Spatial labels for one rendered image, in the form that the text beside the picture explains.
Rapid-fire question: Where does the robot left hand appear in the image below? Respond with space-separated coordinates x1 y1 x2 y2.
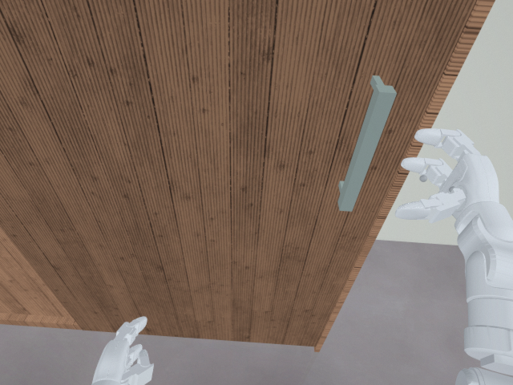
92 316 154 385

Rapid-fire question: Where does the handle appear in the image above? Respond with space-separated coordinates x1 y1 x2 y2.
337 75 397 212

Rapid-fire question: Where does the robot right hand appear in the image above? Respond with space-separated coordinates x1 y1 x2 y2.
395 128 499 223

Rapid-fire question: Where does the robot right forearm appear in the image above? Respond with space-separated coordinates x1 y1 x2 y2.
454 201 513 375

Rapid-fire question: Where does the wardrobe door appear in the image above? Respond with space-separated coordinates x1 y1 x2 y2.
0 0 477 347
0 227 72 318

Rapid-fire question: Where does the right robot upper arm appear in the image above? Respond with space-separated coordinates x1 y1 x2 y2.
455 367 513 385

